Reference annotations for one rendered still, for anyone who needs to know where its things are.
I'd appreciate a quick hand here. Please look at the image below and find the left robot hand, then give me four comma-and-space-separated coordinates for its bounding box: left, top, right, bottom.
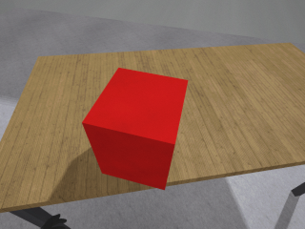
40, 214, 67, 229

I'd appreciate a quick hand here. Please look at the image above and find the carton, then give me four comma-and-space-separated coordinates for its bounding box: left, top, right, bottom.
82, 68, 189, 190

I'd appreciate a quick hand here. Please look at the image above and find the table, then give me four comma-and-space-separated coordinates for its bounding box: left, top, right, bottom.
0, 42, 305, 229

